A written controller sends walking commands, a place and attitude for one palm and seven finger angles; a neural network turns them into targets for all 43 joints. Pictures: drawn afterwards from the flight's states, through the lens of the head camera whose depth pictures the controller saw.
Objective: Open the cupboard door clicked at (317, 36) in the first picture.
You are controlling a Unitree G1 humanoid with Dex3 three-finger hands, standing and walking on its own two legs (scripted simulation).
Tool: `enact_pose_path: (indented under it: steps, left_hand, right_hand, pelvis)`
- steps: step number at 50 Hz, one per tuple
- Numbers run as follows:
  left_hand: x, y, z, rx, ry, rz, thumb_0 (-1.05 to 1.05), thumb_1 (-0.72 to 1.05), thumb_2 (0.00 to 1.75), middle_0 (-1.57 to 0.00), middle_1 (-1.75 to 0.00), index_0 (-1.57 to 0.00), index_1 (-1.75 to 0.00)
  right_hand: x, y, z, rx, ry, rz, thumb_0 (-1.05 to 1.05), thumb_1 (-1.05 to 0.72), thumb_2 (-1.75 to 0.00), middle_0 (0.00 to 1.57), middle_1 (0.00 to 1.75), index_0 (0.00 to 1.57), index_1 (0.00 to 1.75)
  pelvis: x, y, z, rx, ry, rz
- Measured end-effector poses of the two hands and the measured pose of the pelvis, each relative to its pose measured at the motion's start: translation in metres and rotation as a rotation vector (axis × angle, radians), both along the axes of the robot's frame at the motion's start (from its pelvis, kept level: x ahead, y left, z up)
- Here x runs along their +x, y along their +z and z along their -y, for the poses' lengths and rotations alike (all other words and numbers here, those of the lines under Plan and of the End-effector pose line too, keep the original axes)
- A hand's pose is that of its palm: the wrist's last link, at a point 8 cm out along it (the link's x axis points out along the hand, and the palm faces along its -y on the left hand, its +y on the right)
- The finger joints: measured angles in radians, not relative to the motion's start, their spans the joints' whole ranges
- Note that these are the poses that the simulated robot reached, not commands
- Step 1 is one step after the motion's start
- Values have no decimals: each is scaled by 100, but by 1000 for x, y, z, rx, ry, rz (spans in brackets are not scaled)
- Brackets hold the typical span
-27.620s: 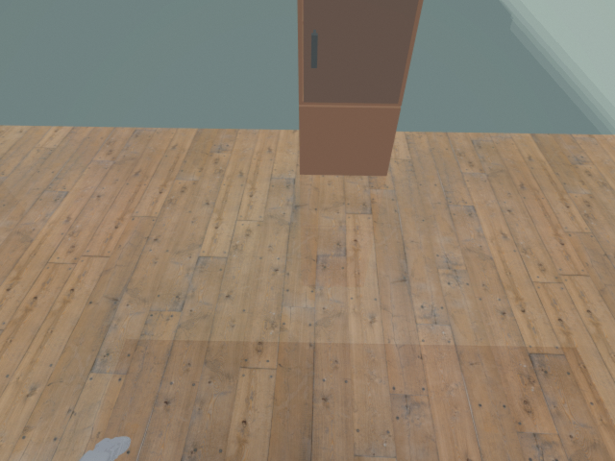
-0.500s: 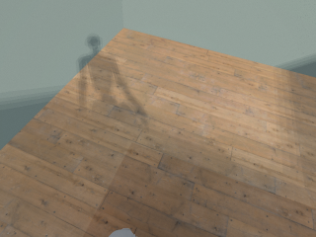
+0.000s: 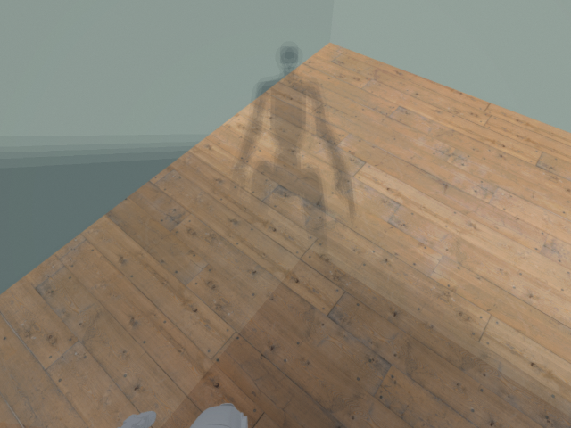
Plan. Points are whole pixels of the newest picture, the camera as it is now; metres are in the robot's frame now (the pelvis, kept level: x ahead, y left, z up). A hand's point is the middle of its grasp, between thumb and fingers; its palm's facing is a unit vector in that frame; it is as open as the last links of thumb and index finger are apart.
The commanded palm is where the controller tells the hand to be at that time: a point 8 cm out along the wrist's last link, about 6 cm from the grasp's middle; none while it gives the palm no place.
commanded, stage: turn to face it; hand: left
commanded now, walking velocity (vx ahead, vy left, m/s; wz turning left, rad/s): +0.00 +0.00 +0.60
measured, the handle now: out of the picture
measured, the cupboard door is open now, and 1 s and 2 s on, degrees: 45 45 45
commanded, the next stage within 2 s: none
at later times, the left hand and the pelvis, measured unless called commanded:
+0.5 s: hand out of the picture +0.05 +0.19 -0.16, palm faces +0.31 -0.90 -0.31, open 7.4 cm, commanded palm none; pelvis +0.03 -0.05 -0.01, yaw +18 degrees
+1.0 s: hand out of the picture +0.04 +0.18 -0.16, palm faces +0.58 -0.77 -0.27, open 7.4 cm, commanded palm none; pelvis +0.07 -0.06 -0.01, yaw +36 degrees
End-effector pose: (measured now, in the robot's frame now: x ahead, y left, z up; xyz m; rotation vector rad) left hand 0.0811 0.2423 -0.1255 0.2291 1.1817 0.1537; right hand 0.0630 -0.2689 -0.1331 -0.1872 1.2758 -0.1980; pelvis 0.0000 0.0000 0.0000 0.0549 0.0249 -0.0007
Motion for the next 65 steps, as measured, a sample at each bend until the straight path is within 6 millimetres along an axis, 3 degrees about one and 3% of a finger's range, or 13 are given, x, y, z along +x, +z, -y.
enact_pose_path:
  steps: [6,8,14,20,26,33,37,40,46,51,54,58,65]
  left_hand:
    - [-40,-29,-16,-30,112,-82,1,90,90,-21,-30,-20,-30]
    - [-48,-34,-23,-20,146,-113,1,90,90,-21,-30,-20,-30]
    - [-41,-19,-26,5,226,-63,1,90,90,-20,-30,-19,-30]
    - [-32,-4,-8,53,271,33,1,90,90,-20,-30,-19,-30]
    - [-55,2,21,53,343,-10,1,90,90,-20,-30,-20,-30]
    - [-77,-10,43,-27,445,-42,1,90,90,-21,-30,-20,-30]
    - [-97,-32,39,-63,523,-57,1,90,90,-21,-30,-20,-30]
    - [-104,-34,35,-60,565,-85,1,90,90,-21,-30,-20,-30]
    - [-92,-15,26,-21,619,-26,1,90,90,-20,-30,-20,-30]
    - [-75,-1,30,37,645,36,1,90,90,-20,-30,-19,-30]
    - [-72,2,40,84,662,66,1,90,90,-20,-30,-19,-30]
    - [-81,10,64,80,717,42,1,90,90,-20,-30,-20,-30]
    - [-110,0,102,4,836,-1,1,90,90,-21,-30,-20,-30]
  right_hand:
    - [72,-3,-16,-34,149,101,1,-91,-90,20,30,20,30]
    - [86,-2,-22,-38,185,129,1,-91,-90,20,30,20,30]
    - [98,3,-24,-32,263,101,1,-90,-90,20,30,20,30]
    - [114,-15,-7,12,307,64,1,-90,-90,20,30,20,30]
    - [144,-15,3,27,351,49,1,-90,-90,20,30,20,30]
    - [177,1,-20,13,469,45,1,-91,-90,20,30,20,30]
    - [198,-2,-45,-5,554,90,1,-91,-90,20,30,20,30]
    - [203,2,-55,-14,600,99,1,-91,-90,20,30,20,30]
    - [205,5,-52,-21,649,52,1,-90,-90,20,30,20,30]
    - [218,-8,-38,-1,673,12,1,-90,-90,20,30,20,30]
    - [235,-22,-30,15,682,5,1,-90,-90,20,30,20,30]
    - [257,-19,-32,17,726,0,1,-90,-90,20,30,20,30]
    - [288,-1,-69,25,858,25,1,-91,-90,20,30,20,30]
  pelvis:
    - [12,-19,-9,-27,77,4]
    - [12,-21,-7,-24,100,11]
    - [15,-12,7,-53,174,21]
    - [27,-17,35,-46,249,14]
    - [37,-11,47,-30,331,18]
    - [49,-5,47,-17,430,5]
    - [50,-18,38,-36,489,8]
    - [51,-16,40,-39,519,12]
    - [60,-6,49,-57,586,15]
    - [75,-8,65,-54,641,16]
    - [85,-17,76,-39,676,15]
    - [91,-9,81,-24,745,30]
    - [99,-2,83,-2,842,21]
